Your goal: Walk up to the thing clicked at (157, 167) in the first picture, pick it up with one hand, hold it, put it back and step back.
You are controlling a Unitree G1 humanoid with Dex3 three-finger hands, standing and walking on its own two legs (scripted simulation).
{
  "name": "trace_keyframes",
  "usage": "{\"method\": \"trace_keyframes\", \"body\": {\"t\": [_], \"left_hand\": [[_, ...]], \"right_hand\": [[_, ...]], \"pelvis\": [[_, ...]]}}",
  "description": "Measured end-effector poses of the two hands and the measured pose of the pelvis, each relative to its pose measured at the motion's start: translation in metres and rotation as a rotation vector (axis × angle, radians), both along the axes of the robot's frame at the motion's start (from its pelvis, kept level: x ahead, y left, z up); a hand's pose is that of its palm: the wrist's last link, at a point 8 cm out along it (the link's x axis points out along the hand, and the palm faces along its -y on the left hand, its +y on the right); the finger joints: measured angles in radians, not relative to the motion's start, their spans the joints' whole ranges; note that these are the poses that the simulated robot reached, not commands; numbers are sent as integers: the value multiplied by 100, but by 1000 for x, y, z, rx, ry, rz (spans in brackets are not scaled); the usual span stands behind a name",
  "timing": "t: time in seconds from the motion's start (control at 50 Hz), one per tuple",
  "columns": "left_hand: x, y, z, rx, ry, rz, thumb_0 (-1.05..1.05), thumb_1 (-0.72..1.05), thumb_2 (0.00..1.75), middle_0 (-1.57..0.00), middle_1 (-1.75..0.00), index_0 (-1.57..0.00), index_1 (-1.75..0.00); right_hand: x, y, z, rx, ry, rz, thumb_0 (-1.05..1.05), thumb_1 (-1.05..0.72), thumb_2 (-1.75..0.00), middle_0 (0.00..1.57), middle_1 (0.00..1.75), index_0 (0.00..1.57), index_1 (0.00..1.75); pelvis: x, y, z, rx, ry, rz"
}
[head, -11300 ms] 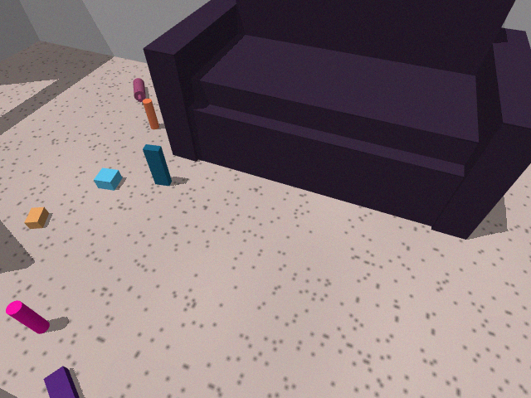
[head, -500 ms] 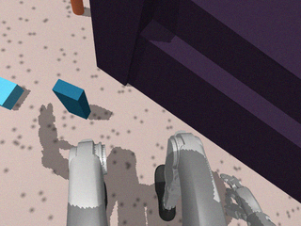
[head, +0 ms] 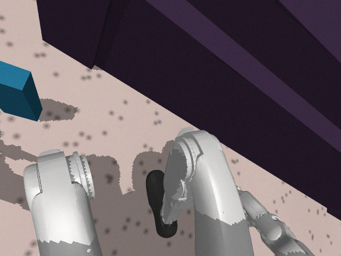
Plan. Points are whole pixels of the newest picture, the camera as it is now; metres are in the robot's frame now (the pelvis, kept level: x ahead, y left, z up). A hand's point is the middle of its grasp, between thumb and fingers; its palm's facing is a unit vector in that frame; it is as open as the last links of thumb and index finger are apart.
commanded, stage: close in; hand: left
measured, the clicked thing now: (14, 95) +0.46 +0.24 -0.18
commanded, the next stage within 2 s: rest palm in 0.94 s
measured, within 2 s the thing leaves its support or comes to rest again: neither
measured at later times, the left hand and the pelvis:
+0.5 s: hand (5, 110) +0.42 +0.25 -0.16, palm faces +0.14 -0.99 +0.03, open 17.6 cm; pelvis -0.01 +0.01 -0.01, yaw -2 degrees
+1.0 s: hand (18, 109) +0.43 +0.23 -0.17, palm faces +0.16 -0.99 -0.01, open 17.5 cm; pelvis -0.01 +0.01 -0.01, yaw -3 degrees
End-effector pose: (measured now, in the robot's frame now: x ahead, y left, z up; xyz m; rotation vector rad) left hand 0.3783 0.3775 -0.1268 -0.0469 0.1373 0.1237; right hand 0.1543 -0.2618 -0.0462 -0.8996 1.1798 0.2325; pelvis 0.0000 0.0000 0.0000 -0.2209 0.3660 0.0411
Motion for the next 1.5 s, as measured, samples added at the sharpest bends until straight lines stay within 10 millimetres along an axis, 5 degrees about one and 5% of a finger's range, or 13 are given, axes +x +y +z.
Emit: {"method": "trace_keyframes", "body": {"t": [0.14, 0.56, 1.16, 1.5], "left_hand": [[6, -29, -21, -16, -36, 31, -2, -61, 3, -7, -11, -8, -11], [17, -79, -34, 14, -77, 25, -2, -61, 5, -6, -11, -8, -10], [17, -97, -43, 67, -93, 43, -2, -55, 14, -3, -13, -6, -12], [19, -95, -53, 74, -85, 79, -1, -42, 18, -9, -14, -10, -14]], "right_hand": [[-9, 4, -1, -26, 37, 44, 0, -94, -91, 20, 30, 21, 30], [-33, 11, 6, -71, 110, 70, 0, -95, -91, 20, 30, 21, 30], [-16, 18, 2, -74, 153, 105, 0, -93, -91, 20, 30, 21, 30], [-23, 18, 4, -96, 183, 114, 0, -92, -91, 20, 30, 21, 30]], "pelvis": [[-4, 2, -9, -21, -59, -9], [-13, 8, -14, -59, -119, -24], [-10, 8, -12, -76, -108, -30], [-11, 9, -12, -85, -118, -38]]}}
